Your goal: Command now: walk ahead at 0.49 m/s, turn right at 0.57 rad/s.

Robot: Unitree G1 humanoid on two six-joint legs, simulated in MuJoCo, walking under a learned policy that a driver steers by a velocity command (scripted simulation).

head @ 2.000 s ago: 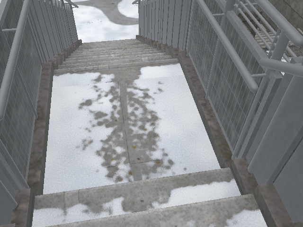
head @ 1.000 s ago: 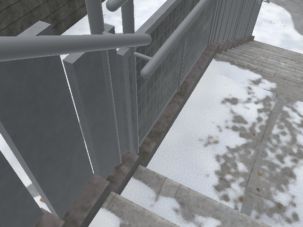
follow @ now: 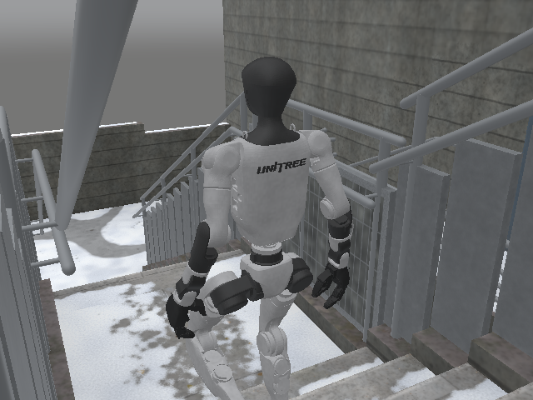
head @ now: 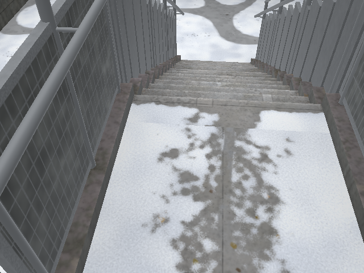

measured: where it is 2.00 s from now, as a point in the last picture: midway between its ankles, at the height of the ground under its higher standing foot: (227, 218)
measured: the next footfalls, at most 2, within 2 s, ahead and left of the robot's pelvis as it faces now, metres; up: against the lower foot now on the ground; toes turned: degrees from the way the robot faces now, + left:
left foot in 0.32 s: +0.34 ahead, +0.06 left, -0.16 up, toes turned -12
right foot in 0.78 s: +0.62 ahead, -0.31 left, -0.32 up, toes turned -23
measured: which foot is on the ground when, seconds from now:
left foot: up 0.00-0.30, down 0.32-0.80, up 0.82-1.00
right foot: down 0.00-0.34, up 0.36-0.76, down 0.78-1.00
